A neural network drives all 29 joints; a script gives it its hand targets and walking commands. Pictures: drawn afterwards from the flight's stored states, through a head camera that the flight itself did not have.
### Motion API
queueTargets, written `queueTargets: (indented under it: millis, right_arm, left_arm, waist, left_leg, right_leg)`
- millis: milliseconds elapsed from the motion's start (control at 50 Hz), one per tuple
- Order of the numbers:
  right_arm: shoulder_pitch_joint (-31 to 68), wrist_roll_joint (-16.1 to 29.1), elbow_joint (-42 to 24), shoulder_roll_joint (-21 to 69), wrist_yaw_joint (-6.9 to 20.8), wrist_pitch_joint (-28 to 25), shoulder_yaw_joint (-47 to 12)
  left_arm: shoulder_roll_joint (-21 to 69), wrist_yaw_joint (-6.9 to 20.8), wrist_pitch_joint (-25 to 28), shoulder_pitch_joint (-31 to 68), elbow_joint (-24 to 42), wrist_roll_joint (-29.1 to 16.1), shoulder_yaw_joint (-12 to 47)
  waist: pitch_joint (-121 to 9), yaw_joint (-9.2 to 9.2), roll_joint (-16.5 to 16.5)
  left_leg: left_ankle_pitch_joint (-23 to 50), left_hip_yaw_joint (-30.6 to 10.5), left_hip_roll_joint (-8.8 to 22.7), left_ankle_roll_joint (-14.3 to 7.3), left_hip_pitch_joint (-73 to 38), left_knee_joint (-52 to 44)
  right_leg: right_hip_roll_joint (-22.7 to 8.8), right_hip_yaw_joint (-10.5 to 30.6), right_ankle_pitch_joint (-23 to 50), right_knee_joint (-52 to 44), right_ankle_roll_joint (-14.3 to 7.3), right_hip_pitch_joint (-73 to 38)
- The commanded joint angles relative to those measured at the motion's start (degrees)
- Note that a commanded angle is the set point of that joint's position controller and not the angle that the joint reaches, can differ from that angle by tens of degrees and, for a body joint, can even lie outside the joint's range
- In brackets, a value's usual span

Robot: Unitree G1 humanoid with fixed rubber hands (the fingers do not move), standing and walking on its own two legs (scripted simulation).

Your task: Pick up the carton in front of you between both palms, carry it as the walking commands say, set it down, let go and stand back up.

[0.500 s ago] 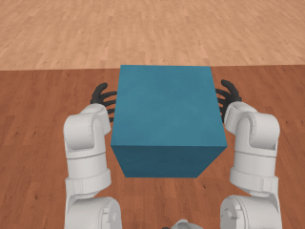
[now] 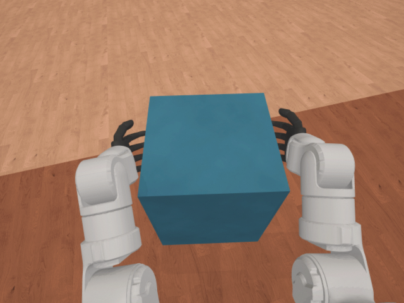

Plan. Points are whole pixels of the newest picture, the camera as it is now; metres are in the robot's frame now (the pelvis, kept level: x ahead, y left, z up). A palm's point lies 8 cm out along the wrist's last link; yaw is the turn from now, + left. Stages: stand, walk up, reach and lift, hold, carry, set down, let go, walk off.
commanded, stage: carry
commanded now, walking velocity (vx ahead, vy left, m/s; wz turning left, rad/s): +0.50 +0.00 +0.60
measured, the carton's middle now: (208, 175) +0.36 -0.04 +0.07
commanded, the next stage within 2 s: none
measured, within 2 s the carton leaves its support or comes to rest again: neither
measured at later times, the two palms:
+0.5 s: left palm (78, 76) +0.58 +0.20 +0.20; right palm (203, 43) +0.66 -0.08 +0.20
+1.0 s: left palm (85, 12) +0.91 +0.23 +0.22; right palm out of the picture +0.97 -0.06 +0.22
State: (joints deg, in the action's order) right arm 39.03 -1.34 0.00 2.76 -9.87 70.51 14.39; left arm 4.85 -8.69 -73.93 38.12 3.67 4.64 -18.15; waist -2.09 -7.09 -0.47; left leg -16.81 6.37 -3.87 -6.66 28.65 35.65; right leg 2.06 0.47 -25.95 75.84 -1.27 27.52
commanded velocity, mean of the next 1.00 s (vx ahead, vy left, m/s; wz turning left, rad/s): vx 0.50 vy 0.00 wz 0.08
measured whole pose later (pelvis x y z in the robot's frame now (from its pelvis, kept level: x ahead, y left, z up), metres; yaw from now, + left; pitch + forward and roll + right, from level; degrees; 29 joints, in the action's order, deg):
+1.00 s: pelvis +0.59 +0.03 +0.05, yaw +11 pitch +5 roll -1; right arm 38.6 0.5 -5.4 2.4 -9.6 69.9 15.1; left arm 5.1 -8.7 -72.5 37.4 8.6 4.0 -16.2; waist -3.3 -2.4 1.3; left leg -32.1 5.2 2.1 -0.4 7.1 30.9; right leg -0.6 -8.4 -15.4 39.0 -3.9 37.2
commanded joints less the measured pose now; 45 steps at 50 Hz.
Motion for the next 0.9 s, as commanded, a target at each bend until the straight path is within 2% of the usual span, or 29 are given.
queueTargets:
  millis: [0, 80, 120, 160, 200, 220, 240, 260, 280, 300, 320, 340, 380, 440, 480, 520, 540, 560, 580, 600, 620, 640, 660, 680, 700, 740, 780, 820, 880]
  right_arm:
    - [47.9, 26.2, -9.4, 57.3, 9.3, -0.2, -40.5]
    - [43.2, 24.4, -8.8, 53.8, 8.2, 0.3, -38.4]
    - [38.7, 21.8, -5.8, 51.5, 7.7, 1.1, -36.5]
    - [36.0, 19.4, -3.0, 50.2, 7.5, 1.9, -34.8]
    - [35.4, 17.5, -1.3, 49.7, 7.5, 2.2, -33.5]
    - [35.2, 16.8, -1.1, 49.7, 7.6, 2.2, -33.2]
    - [35.3, 16.1, -0.6, 49.7, 7.5, 2.4, -32.9]
    - [34.5, 15.7, -0.1, 50.2, 7.6, 2.7, -31.8]
    - [36.0, 15.4, -1.3, 50.0, 7.4, 2.8, -31.8]
    - [37.9, 14.8, -1.0, 50.5, 7.2, 2.6, -31.4]
    - [37.2, 14.2, -0.9, 50.8, 6.9, 2.2, -30.9]
    - [36.5, 13.4, -0.9, 51.4, 6.7, 1.8, -30.6]
    - [34.4, 11.7, -1.3, 50.8, 5.9, 1.5, -30.2]
    - [34.7, 10.1, -3.8, 47.9, 4.8, 1.0, -30.3]
    - [32.5, 9.1, -3.7, 45.8, 4.2, 1.3, -30.0]
    - [30.8, 8.7, -2.8, 44.3, 4.1, 1.9, -29.9]
    - [30.5, 8.8, -2.3, 43.9, 4.2, 2.2, -29.9]
    - [30.2, 9.0, -1.5, 44.0, 4.4, 2.4, -29.9]
    - [29.6, 9.4, -0.4, 44.0, 4.6, 2.4, -29.8]
    - [28.3, 9.9, 1.0, 44.0, 4.9, 2.4, -29.5]
    - [27.9, 10.2, 0.8, 43.6, 5.0, 2.3, -29.5]
    - [30.2, 10.9, 0.3, 45.5, 5.3, 2.1, -29.9]
    - [33.9, 13.0, -3.0, 47.8, 5.9, 1.9, -31.7]
    - [37.6, 16.2, -5.3, 51.5, 6.6, 1.6, -34.8]
    - [40.6, 18.5, -7.8, 53.9, 7.2, 1.1, -37.1]
    - [44.9, 21.9, -10.7, 56.8, 8.1, -0.1, -39.5]
    - [44.5, 23.5, -12.0, 56.7, 8.5, -0.9, -40.5]
    - [42.6, 24.0, -12.6, 54.9, 8.5, -1.1, -40.5]
    - [38.6, 22.9, -11.7, 50.8, 7.9, -0.6, -39.3]
  left_arm:
    - [45.2, 3.8, 3.0, 38.2, 3.4, -12.5, 32.3]
    - [43.3, 3.2, 2.9, 37.5, 4.8, -12.8, 34.2]
    - [42.5, 3.1, 2.2, 36.3, 3.9, -13.2, 34.8]
    - [42.5, 3.4, 1.6, 36.3, 2.6, -13.7, 35.2]
    - [43.7, 4.0, 1.3, 37.1, 1.3, -14.8, 35.7]
    - [44.8, 4.4, 1.4, 37.9, 0.8, -15.7, 36.2]
    - [45.4, 4.6, 1.4, 37.4, -0.6, -16.4, 36.3]
    - [44.0, 4.6, 1.7, 37.4, -1.5, -16.6, 36.2]
    - [45.0, 4.6, 1.9, 37.4, -1.0, -17.5, 36.1]
    - [46.7, 4.9, 2.2, 40.6, 1.6, -18.8, 37.1]
    - [48.9, 5.4, 2.5, 43.6, 3.7, -20.9, 38.9]
    - [50.9, 5.8, 2.9, 46.8, 6.1, -23.0, 40.5]
    - [51.9, 6.0, 3.7, 48.6, 9.1, -25.7, 42.5]
    - [50.8, 6.1, 4.0, 47.8, 9.5, -26.6, 41.9]
    - [49.1, 5.9, 3.5, 45.0, 8.2, -26.1, 41.2]
    - [47.5, 5.7, 2.8, 42.2, 6.1, -25.1, 40.3]
    - [46.9, 5.7, 2.5, 41.2, 5.1, -24.5, 39.8]
    - [46.7, 5.6, 2.1, 40.6, 4.2, -24.2, 39.5]
    - [46.6, 5.5, 1.8, 39.8, 3.6, -23.7, 39.4]
    - [46.0, 5.5, 1.5, 39.6, 3.1, -22.7, 38.8]
    - [45.9, 5.4, 1.2, 38.6, 2.5, -21.4, 37.5]
    - [45.1, 5.3, 1.2, 40.8, 2.4, -20.1, 36.9]
    - [46.7, 5.1, 1.5, 41.4, 2.3, -19.3, 36.7]
    - [47.6, 4.9, 1.7, 40.2, 2.0, -18.3, 35.6]
    - [48.6, 4.8, 2.0, 38.7, 1.9, -17.3, 35.2]
    - [49.3, 4.5, 3.0, 38.4, 2.6, -15.7, 35.0]
    - [48.5, 4.0, 3.8, 37.6, 4.0, -14.4, 35.6]
    - [46.4, 3.3, 4.2, 36.5, 5.6, -13.4, 36.0]
    - [42.5, 2.5, 3.6, 34.4, 6.9, -12.8, 36.2]
  waist:
    - [-26.7, 3.69, -0.3]
    - [-25.6, 3.25, 4.3]
    - [-25.4, 2.81, 6.1]
    - [-25.2, 2.92, 8.3]
    - [-24.5, 4.41, 9.2]
    - [-25.9, 6.44, 7.6]
    - [-28.9, 9.13, 1.4]
    - [-31.2, 10.85, -16.7]
    - [-29.7, 11.67, -18.5]
    - [-26.8, 11.87, -9.4]
    - [-25.1, 12.10, -3.8]
    - [-23.7, 11.79, -1.5]
    - [-23.6, 11.03, -5.0]
    - [-23.0, 11.25, -8.0]
    - [-22.3, 11.31, -8.2]
    - [-21.4, 10.88, -9.7]
    - [-21.3, 10.11, -10.5]
    - [-22.4, 7.71, -9.6]
    - [-25.4, 4.87, -6.6]
    - [-29.7, 1.91, -0.1]
    - [-31.3, 1.39, 14.4]
    - [-28.5, 1.27, 17.8]
    - [-26.7, 2.43, 10.7]
    - [-25.5, 2.22, 4.2]
    - [-24.8, 2.86, 0.2]
    - [-24.7, 4.20, 3.1]
    - [-24.3, 4.07, 5.3]
    - [-23.3, 3.37, 5.4]
    - [-21.1, 3.09, 6.8]
  left_leg:
    - [8.0, -30.2, 16.3, -10.1, -30.3, -12.9]
    - [8.4, -24.4, 14.6, -10.4, -26.1, -13.8]
    - [10.9, -21.8, 13.6, -9.3, -24.3, -13.0]
    - [11.7, -19.2, 12.3, -7.7, -23.0, -11.7]
    - [9.7, -16.0, 11.1, -5.0, -19.5, -9.1]
    - [9.0, -13.4, 9.9, -3.0, -14.0, -4.0]
    - [7.8, -9.8, 6.7, -0.6, -4.2, 6.0]
    - [-5.8, -4.7, -0.1, 3.5, 11.1, 22.8]
    - [-17.2, -6.3, -0.3, 3.7, 18.4, 30.2]
    - [-16.0, -7.9, 1.7, 3.4, 20.7, 36.8]
    - [-14.1, -7.9, 2.7, 3.2, 22.1, 39.8]
    - [-11.5, -8.6, 4.3, 2.8, 22.7, 39.1]
    - [-9.0, -7.6, 4.7, 3.3, 21.0, 35.2]
    - [-9.2, -4.8, 4.9, 4.3, 19.6, 25.7]
    - [-6.1, -3.5, 5.3, 4.6, 14.0, 15.7]
    - [-5.0, 1.1, 3.1, 4.5, 5.8, 6.9]
    - [-5.0, 4.1, 1.3, 4.0, 0.6, 3.5]
    - [-1.3, 6.9, -1.0, 3.4, -8.7, -0.5]
    - [0.8, 8.6, -2.7, 2.4, -21.1, -3.3]
    - [-2.0, 0.5, 2.4, 1.1, -35.3, -3.7]
    - [-12.3, -33.1, 20.3, -5.8, -42.4, -12.4]
    - [0.4, -47.6, 23.6, -10.8, -45.9, -17.8]
    - [8.6, -42.5, 24.0, -12.2, -45.1, -13.0]
    - [15.7, -36.3, 22.4, -11.5, -41.8, -10.0]
    - [16.2, -31.4, 20.9, -9.2, -38.5, -9.7]
    - [10.8, -25.5, 19.0, -6.3, -35.2, -11.9]
    - [10.4, -23.0, 18.7, -6.6, -34.9, -13.2]
    - [12.0, -20.1, 18.6, -7.3, -35.9, -14.5]
    - [18.2, -12.5, 16.2, -5.3, -31.1, -15.9]
  right_leg:
    - [-4.3, 2.7, 0.3, -1.5, -0.3, 15.0]
    - [-4.5, -0.5, 0.3, -17.0, 1.6, 13.1]
    - [-4.4, -1.4, 4.8, -25.4, 2.5, 9.9]
    - [-2.5, -4.5, 5.8, -33.2, 3.1, 5.3]
    - [0.1, -9.1, 8.2, -42.4, 2.8, -3.9]
    - [0.5, -9.9, 11.1, -46.5, 1.9, -15.7]
    - [-5.3, 0.2, 5.7, -47.7, -1.1, -30.8]
    - [-22.2, 30.2, -3.4, -54.8, -9.6, -41.0]
    - [-25.4, 41.4, -1.2, -57.8, -14.3, -42.2]
    - [-24.2, 36.9, 4.2, -54.8, -15.0, -40.7]
    - [-23.0, 31.9, 11.9, -52.7, -14.7, -38.2]
    - [-21.8, 26.8, 15.4, -52.2, -13.1, -36.0]
    - [-18.7, 19.1, 14.8, -53.3, -10.3, -34.6]
    - [-17.8, 13.2, 15.5, -55.4, -10.7, -34.0]
    - [-17.1, 8.6, 17.6, -55.7, -9.8, -31.0]
    - [-15.7, 3.7, 20.8, -55.2, -8.1, -27.0]
    - [-15.4, 1.8, 23.8, -53.8, -7.2, -24.9]
    - [-14.8, -1.0, 30.2, -48.7, -5.9, -21.4]
    - [-13.3, -5.0, 37.3, -40.6, -4.0, -17.2]
    - [-11.5, -7.8, 32.1, -28.4, -1.1, -9.2]
    - [-4.8, -7.7, 13.5, -11.5, 2.3, 6.3]
    - [0.7, -3.1, -4.9, -0.5, 2.1, 18.4]
    - [-2.4, 0.1, -4.9, 7.1, 0.7, 22.9]
    - [-3.9, 0.3, -3.6, 9.5, 0.0, 24.2]
    - [-5.1, 1.0, -1.6, 7.3, -0.6, 23.9]
    - [-5.9, 0.5, 0.6, 1.5, -1.1, 21.7]
    - [-5.7, -1.0, 1.7, -1.5, -1.1, 22.6]
    - [-6.4, -2.2, 3.0, -7.8, -0.6, 24.5]
    - [-5.6, -5.1, 7.8, -25.8, -0.8, 15.6]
